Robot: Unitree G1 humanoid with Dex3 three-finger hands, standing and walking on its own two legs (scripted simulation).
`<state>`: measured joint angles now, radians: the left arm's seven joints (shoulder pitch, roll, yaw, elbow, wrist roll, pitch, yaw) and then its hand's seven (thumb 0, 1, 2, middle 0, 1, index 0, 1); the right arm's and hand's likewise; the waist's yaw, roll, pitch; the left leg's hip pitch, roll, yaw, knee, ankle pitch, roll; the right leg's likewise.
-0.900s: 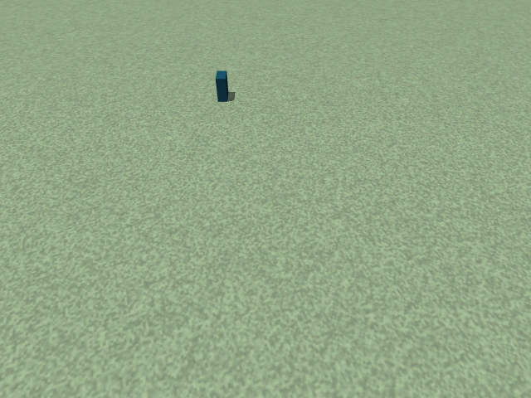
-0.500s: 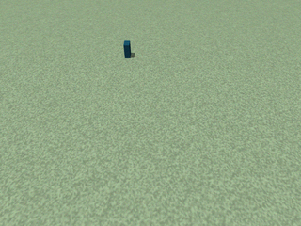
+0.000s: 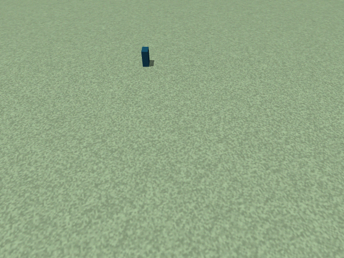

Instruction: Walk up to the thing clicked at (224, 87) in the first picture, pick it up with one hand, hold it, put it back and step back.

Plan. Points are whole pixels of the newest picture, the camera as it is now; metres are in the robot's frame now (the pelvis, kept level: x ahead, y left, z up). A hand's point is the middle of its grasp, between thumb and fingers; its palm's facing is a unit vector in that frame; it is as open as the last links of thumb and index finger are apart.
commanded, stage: stand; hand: left
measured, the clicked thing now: (145, 56) +2.15 +0.28 -0.70
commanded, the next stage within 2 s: walk up in 0.22 s
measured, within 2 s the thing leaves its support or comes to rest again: neither
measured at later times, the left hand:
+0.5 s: hand out of the picture +0.07 +0.31 -0.15, palm faces +0.07 -0.92 -0.38, open 7.4 cm
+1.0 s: hand (70, 173) +0.41 +0.34 -0.14, palm faces -0.06 -0.94 -0.35, open 7.4 cm
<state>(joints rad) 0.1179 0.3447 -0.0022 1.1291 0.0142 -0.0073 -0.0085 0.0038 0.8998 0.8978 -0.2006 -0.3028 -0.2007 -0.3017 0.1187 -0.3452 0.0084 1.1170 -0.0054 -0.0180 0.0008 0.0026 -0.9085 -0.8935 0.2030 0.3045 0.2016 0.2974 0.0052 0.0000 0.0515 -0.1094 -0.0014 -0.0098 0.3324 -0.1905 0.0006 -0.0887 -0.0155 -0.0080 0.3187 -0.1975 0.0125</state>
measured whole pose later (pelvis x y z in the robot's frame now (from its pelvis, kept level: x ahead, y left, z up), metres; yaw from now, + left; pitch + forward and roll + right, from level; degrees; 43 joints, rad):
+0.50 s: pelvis +0.05 +0.01 -0.01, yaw +3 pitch -2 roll -2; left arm 0.28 0.43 0.07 1.02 0.04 -0.07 -0.07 0.00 0.90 0.90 -0.20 -0.30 -0.20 -0.30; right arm 0.19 -0.44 -0.09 1.04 -0.02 -0.03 0.09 0.01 -0.91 -0.89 0.20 0.30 0.20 0.30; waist 0.05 0.03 0.00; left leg -0.40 0.05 -0.01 0.82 -0.42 0.02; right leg -0.02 -0.02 -0.09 0.38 -0.34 -0.01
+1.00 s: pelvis +0.31 +0.06 -0.01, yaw +2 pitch -2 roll +2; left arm 0.17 0.45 0.06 0.96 0.02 -0.03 -0.13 0.01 0.90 0.90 -0.20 -0.30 -0.20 -0.30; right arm 0.35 -0.41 -0.06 0.95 0.00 -0.10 0.07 0.00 -0.90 -0.89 0.21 0.31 0.21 0.30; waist -0.04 -0.03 0.02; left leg 0.05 0.03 0.12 0.33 -0.34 -0.02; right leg -0.58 -0.13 -0.02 0.66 -0.08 -0.01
